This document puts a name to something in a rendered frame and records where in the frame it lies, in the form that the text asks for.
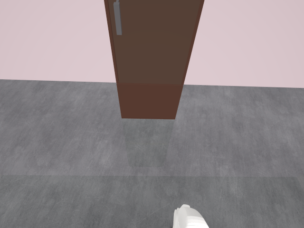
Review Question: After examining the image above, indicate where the cupboard door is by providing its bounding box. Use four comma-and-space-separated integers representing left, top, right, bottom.
108, 0, 201, 85

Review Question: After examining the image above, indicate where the right robot thigh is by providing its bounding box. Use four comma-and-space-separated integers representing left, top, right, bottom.
173, 207, 209, 228

